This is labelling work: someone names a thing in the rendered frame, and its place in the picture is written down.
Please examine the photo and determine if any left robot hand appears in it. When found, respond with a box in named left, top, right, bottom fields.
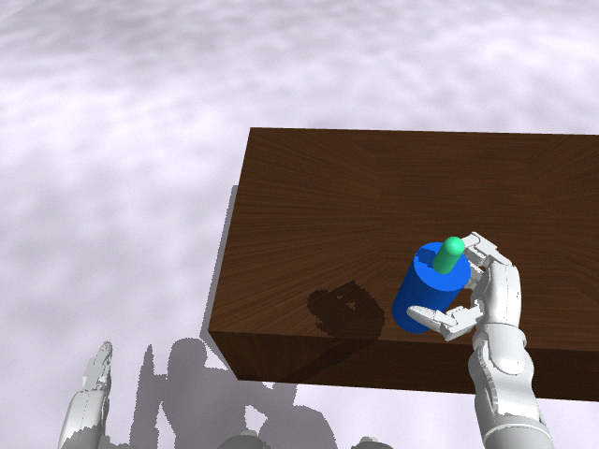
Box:
left=58, top=341, right=138, bottom=449

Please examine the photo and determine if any bottle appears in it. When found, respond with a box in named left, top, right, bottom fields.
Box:
left=392, top=237, right=471, bottom=334

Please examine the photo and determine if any right robot hand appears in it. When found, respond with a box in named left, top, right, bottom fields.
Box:
left=406, top=232, right=521, bottom=341

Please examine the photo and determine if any right robot arm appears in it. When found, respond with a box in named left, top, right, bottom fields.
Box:
left=468, top=323, right=555, bottom=449

